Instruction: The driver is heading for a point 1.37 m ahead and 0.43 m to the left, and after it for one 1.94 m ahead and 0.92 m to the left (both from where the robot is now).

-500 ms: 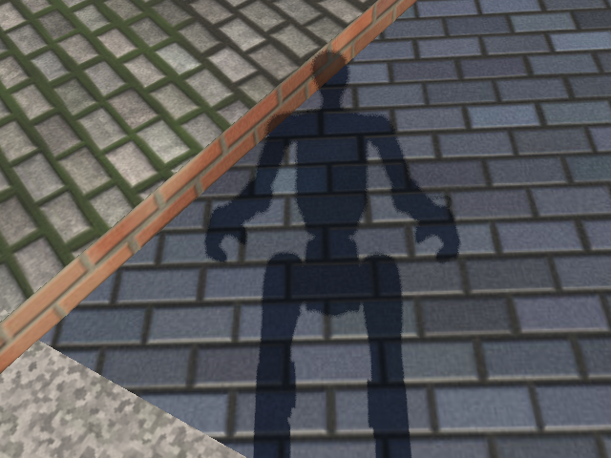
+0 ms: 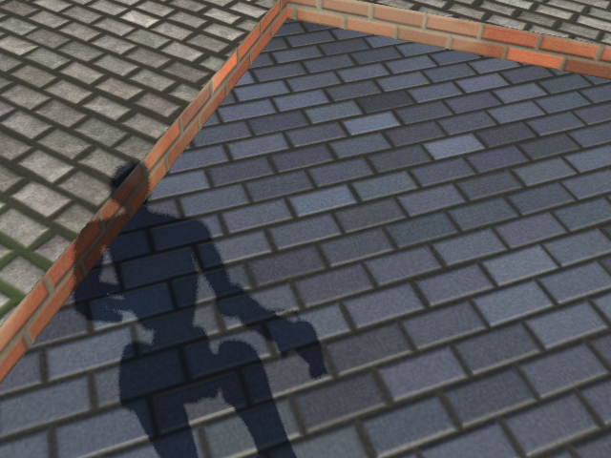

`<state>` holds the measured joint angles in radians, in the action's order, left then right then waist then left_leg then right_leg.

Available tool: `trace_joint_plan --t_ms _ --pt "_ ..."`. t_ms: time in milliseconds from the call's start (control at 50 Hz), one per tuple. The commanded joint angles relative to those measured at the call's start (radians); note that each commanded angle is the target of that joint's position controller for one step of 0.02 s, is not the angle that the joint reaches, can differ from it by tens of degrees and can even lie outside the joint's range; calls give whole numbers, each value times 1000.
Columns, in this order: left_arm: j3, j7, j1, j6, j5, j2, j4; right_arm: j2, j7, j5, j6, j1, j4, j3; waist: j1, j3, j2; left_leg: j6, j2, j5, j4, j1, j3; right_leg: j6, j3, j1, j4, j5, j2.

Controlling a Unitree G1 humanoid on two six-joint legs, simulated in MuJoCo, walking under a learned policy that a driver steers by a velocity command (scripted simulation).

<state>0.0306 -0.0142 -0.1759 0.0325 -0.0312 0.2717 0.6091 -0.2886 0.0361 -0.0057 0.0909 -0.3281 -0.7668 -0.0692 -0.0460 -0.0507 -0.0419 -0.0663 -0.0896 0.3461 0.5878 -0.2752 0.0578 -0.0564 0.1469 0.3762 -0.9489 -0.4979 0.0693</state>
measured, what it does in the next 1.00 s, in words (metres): walks ahead, turning left: right foot, then left foot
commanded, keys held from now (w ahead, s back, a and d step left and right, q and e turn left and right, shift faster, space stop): w+q+shift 0.74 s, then w+e+shift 0.26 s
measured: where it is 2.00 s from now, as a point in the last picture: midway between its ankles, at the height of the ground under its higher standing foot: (79, 156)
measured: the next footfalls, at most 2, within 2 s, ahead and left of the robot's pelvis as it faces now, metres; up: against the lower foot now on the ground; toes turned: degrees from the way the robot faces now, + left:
right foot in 0.30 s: +0.28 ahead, -0.12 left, +0.00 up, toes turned +17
left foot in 0.74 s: +0.58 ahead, +0.24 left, +0.00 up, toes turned +41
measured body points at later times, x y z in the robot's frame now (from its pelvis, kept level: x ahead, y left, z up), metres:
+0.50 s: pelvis +0.28 +0.00 +0.01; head +0.30 +0.00 +0.46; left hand +0.25 +0.30 -0.09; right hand +0.52 -0.22 -0.09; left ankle +0.23 +0.10 -0.63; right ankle +0.24 -0.13 -0.73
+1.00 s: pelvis +0.65 +0.25 +0.00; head +0.68 +0.26 +0.45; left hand +0.61 +0.53 -0.10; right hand +0.84 +0.05 -0.13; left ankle +0.55 +0.21 -0.73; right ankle +0.87 +0.22 -0.66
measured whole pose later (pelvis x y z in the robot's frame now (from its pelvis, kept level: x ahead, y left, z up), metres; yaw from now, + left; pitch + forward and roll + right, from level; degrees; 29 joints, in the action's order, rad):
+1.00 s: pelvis +0.65 +0.25 +0.00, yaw +38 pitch +0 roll +2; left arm -0.01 0.04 -0.20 0.04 0.02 0.26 0.72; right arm -0.29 0.02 0.03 0.10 -0.39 -0.86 -0.03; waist -0.01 0.04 -0.02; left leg -0.14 -0.17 0.27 0.27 0.03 -0.09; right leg -0.03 0.04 0.76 -1.00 -0.11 -0.12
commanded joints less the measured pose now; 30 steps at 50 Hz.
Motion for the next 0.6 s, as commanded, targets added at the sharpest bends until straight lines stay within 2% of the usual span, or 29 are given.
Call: trace_joint_plan --t_ms 20,40,60,80,120,140,200,220,240,260,280,300,320,340,360,380,420,440,480,520,560,600 --pt "43 0 160 88 19 150 -123 -168 1 -14 27 -69 66 -33 -18 181 141 -217 349 444 -458 225 716 -3 5 482 -147 116 -70" --pt "41 34 161 50 140 161 -106 -192 -3 40 -12 -63 27 -44 -4 173 87 -147 278 325 -435 179 564 28 -53 420 -68 172 -88" --pt "32 50 139 34 146 123 -98 -180 -9 32 -23 -78 23 -41 -9 147 140 -128 208 210 -433 148 472 53 -90 338 -29 209 -79" --pt "21 59 136 25 127 93 -98 -162 -13 23 -29 -95 8 -37 -11 131 181 -131 175 133 -427 133 426 75 -114 294 7 217 -69" --pt "5 67 177 15 91 63 -110 -139 -19 17 -37 -135 -12 -35 -31 115 211 -148 162 72 -422 133 408 106 -140 264 105 209 -53" --pt "0 67 211 15 81 59 -119 -147 -21 17 -41 -148 -18 -40 -44 111 212 -153 163 67 -417 139 415 115 -141 249 172 208 -45" --pt "-3 62 277 24 66 68 -131 -168 -22 22 -48 -164 -30 -53 -66 102 216 -159 170 51 -388 142 448 126 -142 169 342 210 -7" --pt "-1 56 266 29 59 74 -128 -169 -21 22 -48 -153 -29 -55 -57 93 219 -152 175 26 -378 118 460 123 -139 97 386 229 1" --pt "2 47 227 34 51 82 -117 -174 -21 20 -45 -124 -25 -58 -27 82 219 -137 179 -24 -359 67 464 114 -132 -20 432 250 3" --pt "10 34 147 39 46 97 -93 -186 -20 16 -40 -83 -17 -61 27 56 201 -114 173 -134 -306 -9 449 96 -129 -194 492 289 2" --pt "30 15 14 46 54 146 -51 -189 -18 10 -29 -59 -13 -62 97 -9 149 -82 128 -281 -164 -99 402 74 -115 -424 509 298 -16" --pt "61 -8 -170 51 73 233 -15 -159 -12 -5 -12 -30 0 -54 200 -118 38 -48 57 -289 111 -228 298 36 -5 -671 520 170 -152" --pt "89 -22 -309 44 104 342 0 -39 -15 -40 -1 -48 60 -19 232 -290 -253 -15 -62 133 435 -450 137 -34 453 -881 676 -339 -464" --pt "83 -23 -212 33 103 303 4 -68 -27 -21 -21 -41 61 -9 157 -196 -217 -24 27 113 617 -533 77 -64 634 -706 717 -433 -520" --pt "57 -19 -146 31 99 198 -12 -98 -23 6 -35 11 50 -15 138 -74 -79 -32 86 24 674 -554 57 -60 510 -588 689 -335 -480" --pt "42 -12 -143 34 94 143 2 -94 -8 24 -42 43 43 -13 129 -2 -10 -25 124 -27 666 -546 43 -61 354 -510 700 -155 -432" --pt "30 -11 -164 46 86 112 43 -76 22 45 -63 82 52 -10 107 84 -55 -14 168 -61 650 -563 21 -37 159 -428 760 10 -357" --pt "29 -5 -185 56 78 105 66 -66 33 44 -74 113 69 -4 104 113 -83 -13 181 -74 657 -584 13 -31 99 -415 769 96 -344" --pt "23 8 -221 72 65 83 101 -50 48 41 -88 180 105 6 94 133 -70 -15 190 -117 682 -646 5 -22 -3 -425 779 269 -341" --pt "20 13 -217 85 63 77 122 -48 59 41 -90 251 149 17 72 155 -57 -11 189 -180 668 -666 -12 -16 -116 -398 800 446 -332" --pt "19 13 -189 94 66 84 140 -52 68 36 -88 326 191 29 47 193 -54 -13 186 -249 547 -612 -56 2 -242 -330 834 584 -302" --pt "21 8 -202 97 66 103 165 -51 83 39 -88 414 223 46 55 228 -10 -37 161 -300 358 -495 -159 24 -344 -285 872 705 -269"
